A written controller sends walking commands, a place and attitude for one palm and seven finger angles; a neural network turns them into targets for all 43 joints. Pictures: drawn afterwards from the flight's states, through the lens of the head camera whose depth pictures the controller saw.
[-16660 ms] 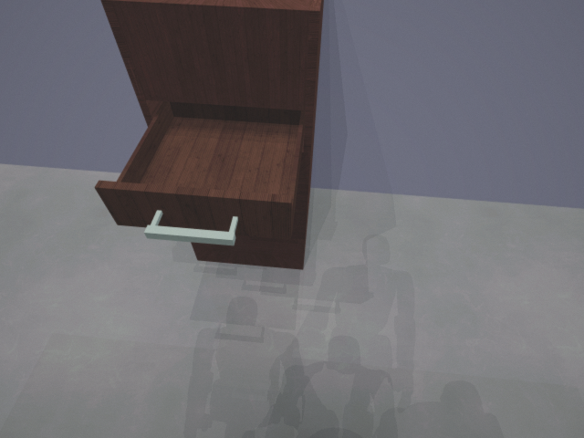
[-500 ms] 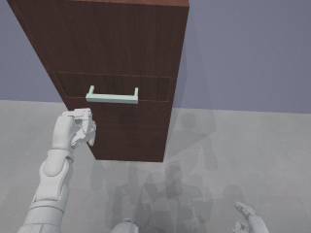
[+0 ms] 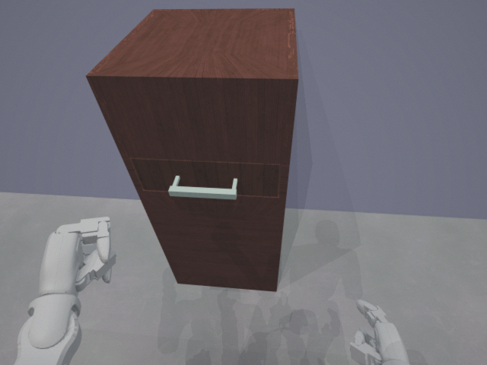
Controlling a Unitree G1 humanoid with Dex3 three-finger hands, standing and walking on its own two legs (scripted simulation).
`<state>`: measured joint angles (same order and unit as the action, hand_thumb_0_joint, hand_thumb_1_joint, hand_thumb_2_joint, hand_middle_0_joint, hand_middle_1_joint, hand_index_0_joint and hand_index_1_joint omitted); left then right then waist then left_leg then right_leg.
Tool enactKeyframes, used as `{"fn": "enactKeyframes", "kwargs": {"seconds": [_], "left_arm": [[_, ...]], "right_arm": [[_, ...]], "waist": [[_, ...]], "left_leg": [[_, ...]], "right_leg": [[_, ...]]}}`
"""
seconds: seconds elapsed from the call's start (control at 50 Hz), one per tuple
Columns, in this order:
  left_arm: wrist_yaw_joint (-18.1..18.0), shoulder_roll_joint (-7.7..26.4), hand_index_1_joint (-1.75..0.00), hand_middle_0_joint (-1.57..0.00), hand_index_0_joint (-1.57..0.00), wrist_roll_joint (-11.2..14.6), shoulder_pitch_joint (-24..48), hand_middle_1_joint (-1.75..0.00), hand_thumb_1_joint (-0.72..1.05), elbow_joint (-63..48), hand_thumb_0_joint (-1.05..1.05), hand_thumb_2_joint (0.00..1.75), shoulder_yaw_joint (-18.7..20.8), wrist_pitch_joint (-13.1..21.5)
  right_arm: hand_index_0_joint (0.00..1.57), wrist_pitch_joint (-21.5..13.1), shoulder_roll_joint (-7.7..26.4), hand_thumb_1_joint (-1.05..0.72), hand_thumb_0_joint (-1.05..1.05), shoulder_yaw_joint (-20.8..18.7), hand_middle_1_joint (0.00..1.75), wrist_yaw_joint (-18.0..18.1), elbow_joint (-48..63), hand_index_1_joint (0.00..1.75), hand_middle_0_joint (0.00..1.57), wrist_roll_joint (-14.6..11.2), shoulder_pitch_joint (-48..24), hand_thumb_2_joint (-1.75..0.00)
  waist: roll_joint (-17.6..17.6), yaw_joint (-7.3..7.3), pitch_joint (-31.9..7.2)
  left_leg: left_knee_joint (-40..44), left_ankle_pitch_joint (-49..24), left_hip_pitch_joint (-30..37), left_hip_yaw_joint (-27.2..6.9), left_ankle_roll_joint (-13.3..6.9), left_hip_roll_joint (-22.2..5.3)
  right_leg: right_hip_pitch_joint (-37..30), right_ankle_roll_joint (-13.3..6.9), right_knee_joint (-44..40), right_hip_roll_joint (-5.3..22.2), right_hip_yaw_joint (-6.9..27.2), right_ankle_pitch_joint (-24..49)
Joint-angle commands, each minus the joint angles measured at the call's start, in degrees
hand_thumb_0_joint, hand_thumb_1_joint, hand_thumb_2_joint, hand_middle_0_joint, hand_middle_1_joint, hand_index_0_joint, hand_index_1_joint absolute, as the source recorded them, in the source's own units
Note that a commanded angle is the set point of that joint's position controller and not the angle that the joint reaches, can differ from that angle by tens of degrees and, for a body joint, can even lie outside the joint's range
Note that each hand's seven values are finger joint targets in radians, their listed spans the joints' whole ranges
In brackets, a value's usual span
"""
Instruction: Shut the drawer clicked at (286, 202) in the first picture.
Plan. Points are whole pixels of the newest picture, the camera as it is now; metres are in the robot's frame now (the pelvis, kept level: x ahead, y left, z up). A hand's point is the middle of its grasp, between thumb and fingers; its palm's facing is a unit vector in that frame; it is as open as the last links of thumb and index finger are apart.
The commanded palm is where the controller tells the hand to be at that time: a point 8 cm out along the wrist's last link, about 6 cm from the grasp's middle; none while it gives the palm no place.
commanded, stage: draw the hand back to the body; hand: left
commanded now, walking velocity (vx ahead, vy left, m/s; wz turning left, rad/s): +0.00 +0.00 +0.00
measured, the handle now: (204, 186) +0.56 +0.17 -0.09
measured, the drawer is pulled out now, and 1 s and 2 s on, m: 0.00 0.00 0.00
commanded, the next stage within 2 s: step back with the hand held close in 0.42 s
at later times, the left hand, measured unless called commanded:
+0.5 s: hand (72, 271) +0.19 +0.23 +0.15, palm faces +0.39 -0.84 -0.38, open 3.2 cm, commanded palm +0.14 +0.27 +0.18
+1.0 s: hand (39, 293) +0.16 +0.25 +0.16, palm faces +0.27 -0.81 -0.52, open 3.2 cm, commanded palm +0.10 +0.29 +0.18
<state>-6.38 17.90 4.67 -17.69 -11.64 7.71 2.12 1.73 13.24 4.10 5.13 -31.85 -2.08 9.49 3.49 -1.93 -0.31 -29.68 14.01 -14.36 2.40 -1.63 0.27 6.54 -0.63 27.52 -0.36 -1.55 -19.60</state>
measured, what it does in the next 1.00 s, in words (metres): stands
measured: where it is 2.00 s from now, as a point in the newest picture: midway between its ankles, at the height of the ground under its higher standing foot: outside the picture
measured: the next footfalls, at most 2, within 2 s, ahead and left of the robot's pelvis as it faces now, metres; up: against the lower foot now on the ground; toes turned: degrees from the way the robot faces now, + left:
right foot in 1.64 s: -0.12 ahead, -0.10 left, +0.00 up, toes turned +9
left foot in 1.78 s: -0.02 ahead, +0.10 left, +0.00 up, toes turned +5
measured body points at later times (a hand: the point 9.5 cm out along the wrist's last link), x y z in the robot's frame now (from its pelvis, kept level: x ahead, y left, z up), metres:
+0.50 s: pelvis +0.01 -0.01 +0.00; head -0.01 -0.03 +0.45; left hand +0.16 +0.27 +0.17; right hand +0.21 -0.22 -0.08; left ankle +0.02 +0.10 -0.74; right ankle -0.05 -0.11 -0.74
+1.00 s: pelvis -0.03 +0.01 +0.00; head +0.00 +0.01 +0.45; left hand +0.14 +0.29 +0.19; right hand +0.14 -0.23 -0.08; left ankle +0.02 +0.10 -0.74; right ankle -0.05 -0.11 -0.74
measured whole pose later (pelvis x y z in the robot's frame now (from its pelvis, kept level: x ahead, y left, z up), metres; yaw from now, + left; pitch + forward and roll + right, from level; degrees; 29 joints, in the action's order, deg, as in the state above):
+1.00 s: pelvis -0.03 +0.01 +0.00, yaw +0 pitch +1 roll -1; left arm -6.4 24.9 4.5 -38.0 -33.9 20.8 8.9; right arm 3.7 13.5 -0.7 4.5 -29.9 -1.1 9.6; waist 2.1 -0.3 3.4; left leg -26.6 8.9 -18.5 3.0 -2.9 0.5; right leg 11.5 0.7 25.9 -0.1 -1.1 -15.0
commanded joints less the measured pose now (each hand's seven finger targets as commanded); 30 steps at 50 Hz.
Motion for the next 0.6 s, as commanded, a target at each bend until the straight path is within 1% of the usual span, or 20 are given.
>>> {"fn": "enactKeyframes", "kwargs": {"seconds": [0.0, 0.02, 0.04, 0.1, 0.12, 0.14, 0.18, 0.2, 0.22, 0.24, 0.28, 0.32, 0.34, 0.36, 0.4, 0.46, 0.52, 0.54, 0.56, 0.58], "left_arm": [[-0.4, 10.9, -1.6, -1.4, -1.4, 0.3, 1.9, -1.6, 0.9, -19.3, 0.0, 0.9, 9.2, 4.4], [-0.3, 11.8, -1.6, -1.4, -1.4, 0.2, 0.2, -1.6, 0.9, -20.0, 0.0, 0.9, 10.5, 4.4], [-0.3, 10.7, -1.6, -1.4, -1.4, 0.5, -1.3, -1.6, 0.9, -21.9, 0.0, 0.9, 10.1, 4.6], [-0.4, 11.9, -1.6, -1.4, -1.4, 0.4, -4.3, -1.6, 0.9, -25.9, 0.0, 0.9, 12.5, 5.2], [-0.3, 12.5, -1.6, -1.4, -1.4, 0.3, -5.7, -1.6, 0.9, -26.4, 0.0, 0.9, 13.4, 5.3], [-0.3, 11.4, -1.6, -1.4, -1.4, 0.6, -6.5, -1.6, 0.9, -27.3, 0.0, 0.9, 12.7, 5.4], [-0.4, 11.9, -1.6, -1.4, -1.4, 0.6, -8.8, -1.6, 0.9, -28.4, 0.0, 0.9, 14.4, 5.9], [-0.3, 12.4, -1.6, -1.4, -1.4, 0.6, -9.1, -1.6, 0.9, -29.7, 0.0, 0.9, 15.1, 6.1], [-0.3, 13.4, -1.6, -1.4, -1.4, 0.6, -10.7, -1.6, 0.9, -29.5, 0.0, 0.9, 16.8, 6.1], [-0.1, 10.6, -1.6, -1.4, -1.4, 0.7, -11.2, -1.6, 0.9, -27.3, 0.0, 0.9, 14.5, 5.9], [0.2, 8.8, -1.6, -1.4, -1.4, 0.6, -10.5, -1.6, 0.9, -25.0, 0.0, 0.9, 13.1, 5.6], [0.3, 8.6, -1.6, -1.4, -1.4, 0.4, -9.6, -1.6, 0.9, -23.4, 0.0, 0.9, 12.9, 5.3], [0.3, 8.4, -1.6, -1.4, -1.4, 0.4, -8.8, -1.6, 0.9, -23.9, 0.0, 0.9, 12.4, 5.3], [0.1, 10.2, -1.6, -1.4, -1.4, 0.3, -7.8, -1.6, 0.9, -25.3, 0.0, 0.9, 13.6, 5.7], [-0.1, 11.0, -1.6, -1.4, -1.4, 0.3, -7.7, -1.6, 0.9, -25.9, 0.0, 0.9, 14.6, 5.9], [-0.6, 12.2, -1.6, -1.4, -1.4, 0.1, -6.9, -1.6, 0.9, -29.8, 0.0, 0.9, 15.0, 6.3], [-0.7, 12.7, -1.6, -1.4, -1.4, 0.1, -8.1, -1.6, 0.9, -29.8, 0.0, 0.9, 15.5, 5.9], [-1.1, 20.5, -1.6, -1.4, -1.4, -0.6, -1.4, -1.6, 0.9, -35.5, 0.0, 0.9, 23.6, 8.3], [-0.6, 16.0, -1.6, -1.4, -1.4, -0.7, -8.3, -1.6, 0.9, -28.5, 0.0, 0.9, 21.0, 8.4], [-0.2, 13.4, -1.6, -1.4, -1.4, -0.7, -11.3, -1.6, 0.9, -26.4, 0.0, 0.9, 18.6, 8.0]], "right_arm": [[0.2, -4.5, 5.8, -0.9, 0.0, -3.0, 0.3, 0.2, 8.7, 0.3, 0.2, 0.9, -7.9, -0.9], [0.2, -4.9, 6.0, -0.9, 0.0, -3.1, 0.3, 0.1, 8.2, 0.3, 0.2, 1.2, -8.0, -0.9], [0.2, -5.2, 5.6, -0.9, 0.0, -3.1, 0.3, -0.1, 8.5, 0.3, 0.2, 1.0, -7.6, -0.9], [0.2, -6.2, 5.6, -0.9, 0.0, -3.4, 0.3, -0.4, 8.2, 0.3, 0.2, 1.2, -7.7, -0.9], [0.2, -6.7, 5.8, -0.9, 0.0, -3.6, 0.3, -0.4, 8.0, 0.3, 0.2, 1.3, -7.9, -0.9], [0.2, -6.9, 5.4, -0.9, 0.0, -3.5, 0.3, -0.5, 8.1, 0.3, 0.2, 1.2, -7.4, -0.9], [0.2, -7.4, 5.4, -0.9, 0.0, -3.8, 0.3, -0.6, 8.0, 0.3, 0.2, 1.2, -7.3, -0.9], [0.2, -7.6, 5.7, -0.9, 0.0, -3.9, 0.3, -0.6, 8.1, 0.3, 0.2, 1.2, -7.5, -0.9], [0.2, -8.0, 5.8, -0.9, 0.0, -4.2, 0.3, -0.4, 7.9, 0.3, 0.2, 1.3, -7.7, -0.9], [0.2, -7.8, 5.4, -0.9, 0.0, -4.1, 0.3, -0.5, 7.6, 0.3, 0.2, 1.3, -7.1, -0.9], [0.2, -7.5, 5.7, -0.9, 0.0, -4.3, 0.3, -0.7, 7.1, 0.3, 0.2, 1.3, -6.6, -0.9], [0.2, -7.4, 6.2, -0.9, 0.0, -4.6, 0.3, -0.4, 6.6, 0.3, 0.2, 1.5, -6.7, -0.9], [0.2, -7.3, 6.1, -0.9, 0.0, -4.6, 0.3, -0.4, 6.9, 0.3, 0.2, 1.3, -6.4, -0.9], [0.2, -7.3, 6.3, -0.9, 0.0, -4.7, 0.3, -0.3, 6.9, 0.3, 0.2, 1.5, -6.5, -0.9], [0.2, -7.5, 6.0, -0.9, 0.0, -4.6, 0.3, 0.0, 7.2, 0.3, 0.2, 1.7, -7.0, -0.9], [0.2, -8.4, 5.7, -0.9, 0.0, -4.1, 0.3, 0.3, 7.2, 0.3, 0.2, 1.8, -7.3, -0.9], [0.2, -9.0, 5.6, -0.9, 0.0, -4.0, 0.3, 0.4, 7.0, 0.3, 0.2, 1.8, -7.7, -0.9], [0.2, -7.0, 7.1, -0.9, 0.0, -4.8, 0.3, -0.2, 8.4, 0.3, 0.2, 2.0, -6.7, -0.9], [0.2, -5.6, 6.0, -0.9, 0.0, -4.8, 0.3, -0.3, 6.9, 0.3, 0.2, 2.4, -6.4, -0.9], [0.2, -4.7, 6.0, -0.9, 0.0, -4.9, 0.3, -0.6, 7.5, 0.3, 0.2, 2.3, -6.9, -0.9]], "waist": [[-1.0, -0.88, -6.9], [-1.3, -1.04, -5.4], [0.0, -0.88, -6.0], [-0.1, -1.25, -5.9], [0.6, -1.39, -4.3], [1.5, -1.05, -4.4], [-0.9, -1.33, -3.9], [-0.4, -1.6, -3.9], [-2.2, -1.95, -3.6], [-2.6, -1.27, -2.2], [-3.6, -0.75, -0.1], [-4.1, -0.69, 1.8], [-3.4, -0.53, 0.9], [-3.6, -1.05, -1.1], [-4.6, -1.66, -2.6], [1.0, -2.0, -5.3], [0.7, -2.24, -3.7], [-0.7, 1.15, 1.1], [-2.5, 1.28, 1.3], [-4.0, 1.2, 1.7]], "left_leg": [[5.5, -11.7, 12.8, -2.7, -0.9, -1.3], [5.6, -12.5, 13.0, -2.7, -0.8, -1.3], [6.0, -12.8, 12.9, -2.8, -0.8, -1.4], [5.8, -13.9, 13.8, -2.4, -0.8, -1.3], [5.6, -14.3, 14.2, -2.1, -0.8, -1.2], [5.8, -13.9, 13.9, -2.2, -0.7, -1.5], [5.8, -14.5, 13.9, -2.3, -0.8, -1.6], [5.7, -15.1, 14.1, -2.3, -0.8, -1.4], [5.6, -15.6, 14.6, -2.1, -0.9, -1.5], [5.8, -14.6, 13.7, -1.8, -1.0, -1.6], [6.1, -12.9, 13.3, -1.9, -1.0, -1.7], [6.3, -11.8, 13.4, -1.7, -1.1, -1.4], [6.5, -11.3, 13.3, -1.8, -1.2, -1.6], [6.5, -11.4, 13.6, -1.9, -1.3, -1.4], [6.2, -12.1, 13.5, -1.8, -1.5, -1.2], [5.7, -14.2, 14.7, -1.7, -1.3, -1.0], [5.3, -15.9, 14.3, -1.6, -1.1, -1.0], [2.5, -13.6, 10.4, -2.7, -2.3, -1.7], [1.8, -13.7, 9.3, -2.8, -2.1, -1.8], [1.7, -14.9, 8.8, -2.7, -2.0, -1.9]], "right_leg": [[4.0, -0.7, -7.4, 0.2, 0.7, 16.0], [4.4, -0.7, -8.7, -0.2, 0.7, 16.2], [2.7, -0.8, -7.5, 0.3, 0.6, 16.5], [2.7, -0.6, -8.6, 0.2, 0.6, 18.0], [3.6, -0.6, -9.9, -0.1, 0.9, 18.4], [2.6, -0.6, -8.8, 0.4, 0.7, 17.9], [2.7, -0.6, -8.8, 0.2, 0.4, 18.7], [2.9, -0.6, -9.2, 0.0, 0.6, 19.2], [3.1, -0.4, -10.1, -0.3, 0.7, 20.0], [2.9, -0.3, -9.0, 0.2, 0.6, 19.5], [4.3, -0.2, -9.4, 0.1, 0.4, 17.5], [5.8, -0.1, -10.9, -0.1, 0.6, 16.4], [4.9, 0.0, -9.9, 0.3, 0.7, 15.9], [4.3, -0.1, -9.9, 0.4, 0.8, 16.0], [3.0, 0.0, -9.4, 0.5, 0.9, 17.2], [1.5, -0.3, -9.0, 0.9, 1.3, 19.5], [1.7, -0.4, -9.7, 0.6, 1.5, 21.9], [7.2, 1.1, -12.3, 4.0, 6.5, 26.4], [6.8, 0.8, -11.4, 5.0, 5.3, 27.4], [6.9, 1.4, -11.0, 5.1, 5.1, 28.7]]}}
